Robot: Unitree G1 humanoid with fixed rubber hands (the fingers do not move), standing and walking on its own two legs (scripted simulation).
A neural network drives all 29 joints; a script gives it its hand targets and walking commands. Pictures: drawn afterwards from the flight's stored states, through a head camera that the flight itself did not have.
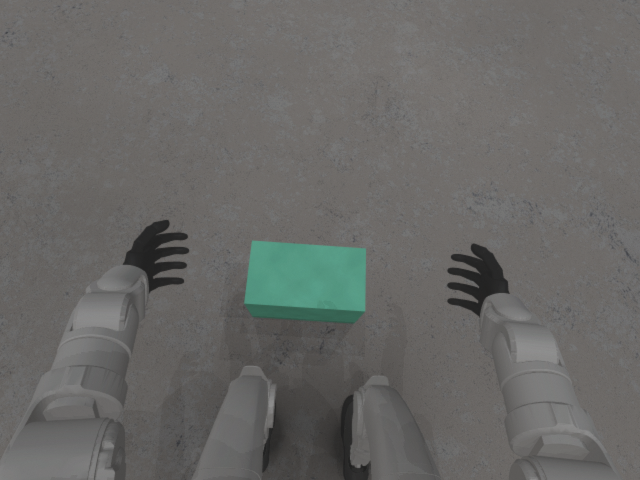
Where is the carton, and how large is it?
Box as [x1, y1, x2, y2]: [244, 241, 365, 323]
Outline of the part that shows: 252,241 244,303 252,316 353,323 364,311 365,248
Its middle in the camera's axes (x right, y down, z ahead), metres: -0.03 +0.13 +1.02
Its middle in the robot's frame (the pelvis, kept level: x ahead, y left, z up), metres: +0.48 +0.02 -0.58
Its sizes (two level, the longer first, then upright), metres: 0.282 0.156 0.191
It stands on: the floor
